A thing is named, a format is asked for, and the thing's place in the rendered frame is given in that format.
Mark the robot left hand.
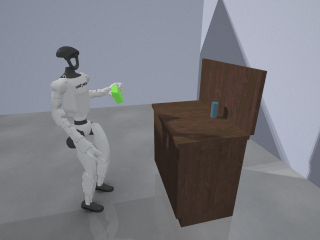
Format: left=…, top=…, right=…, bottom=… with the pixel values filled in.
left=108, top=82, right=126, bottom=97

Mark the table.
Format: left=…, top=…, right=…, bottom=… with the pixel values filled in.
left=151, top=58, right=267, bottom=228

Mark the robot head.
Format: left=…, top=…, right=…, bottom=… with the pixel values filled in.
left=56, top=46, right=81, bottom=79

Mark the left robot forearm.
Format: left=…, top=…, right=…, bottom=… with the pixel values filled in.
left=88, top=87, right=110, bottom=98

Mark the robot right hand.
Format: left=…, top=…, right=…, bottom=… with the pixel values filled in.
left=77, top=138, right=103, bottom=161

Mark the sponge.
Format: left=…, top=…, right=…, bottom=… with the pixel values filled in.
left=111, top=85, right=123, bottom=104

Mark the robot right upper arm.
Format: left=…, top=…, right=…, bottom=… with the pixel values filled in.
left=50, top=79, right=68, bottom=118

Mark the right robot forearm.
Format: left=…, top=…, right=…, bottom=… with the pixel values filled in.
left=51, top=111, right=83, bottom=143

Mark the robot left thigh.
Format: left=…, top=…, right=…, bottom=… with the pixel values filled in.
left=89, top=122, right=110, bottom=166

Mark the robot left upper arm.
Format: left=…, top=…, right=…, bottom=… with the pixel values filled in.
left=79, top=72, right=90, bottom=84

